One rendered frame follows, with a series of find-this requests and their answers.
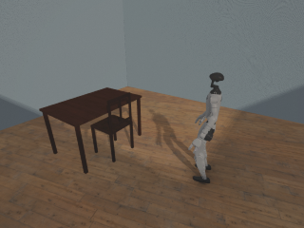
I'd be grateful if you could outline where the robot right thigh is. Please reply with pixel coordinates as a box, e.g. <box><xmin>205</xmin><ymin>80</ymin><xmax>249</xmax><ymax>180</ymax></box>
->
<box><xmin>198</xmin><ymin>122</ymin><xmax>206</xmax><ymax>150</ymax></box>

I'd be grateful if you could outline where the left robot forearm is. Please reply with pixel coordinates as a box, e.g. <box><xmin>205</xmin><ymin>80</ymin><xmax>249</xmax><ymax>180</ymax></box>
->
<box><xmin>198</xmin><ymin>117</ymin><xmax>216</xmax><ymax>141</ymax></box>

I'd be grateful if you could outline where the left robot upper arm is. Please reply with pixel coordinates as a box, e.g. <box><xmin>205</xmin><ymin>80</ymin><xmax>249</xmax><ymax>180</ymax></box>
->
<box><xmin>209</xmin><ymin>95</ymin><xmax>219</xmax><ymax>122</ymax></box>

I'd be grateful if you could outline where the robot right shin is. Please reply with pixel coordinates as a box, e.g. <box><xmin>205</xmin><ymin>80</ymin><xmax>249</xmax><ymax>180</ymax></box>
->
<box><xmin>200</xmin><ymin>148</ymin><xmax>208</xmax><ymax>166</ymax></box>

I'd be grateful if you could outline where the robot left hand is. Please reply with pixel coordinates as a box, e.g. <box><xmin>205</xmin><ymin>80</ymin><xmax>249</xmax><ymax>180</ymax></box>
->
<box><xmin>188</xmin><ymin>138</ymin><xmax>202</xmax><ymax>154</ymax></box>

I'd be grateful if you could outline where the robot right hand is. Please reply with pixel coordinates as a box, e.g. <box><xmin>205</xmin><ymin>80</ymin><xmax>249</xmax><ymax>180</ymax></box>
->
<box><xmin>195</xmin><ymin>114</ymin><xmax>206</xmax><ymax>125</ymax></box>

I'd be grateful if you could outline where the chair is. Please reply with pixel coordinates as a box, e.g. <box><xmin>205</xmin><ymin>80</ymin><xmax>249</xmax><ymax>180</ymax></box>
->
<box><xmin>90</xmin><ymin>92</ymin><xmax>134</xmax><ymax>162</ymax></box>

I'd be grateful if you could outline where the table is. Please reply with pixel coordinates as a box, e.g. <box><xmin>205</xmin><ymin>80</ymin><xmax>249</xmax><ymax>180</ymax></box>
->
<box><xmin>39</xmin><ymin>87</ymin><xmax>142</xmax><ymax>174</ymax></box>

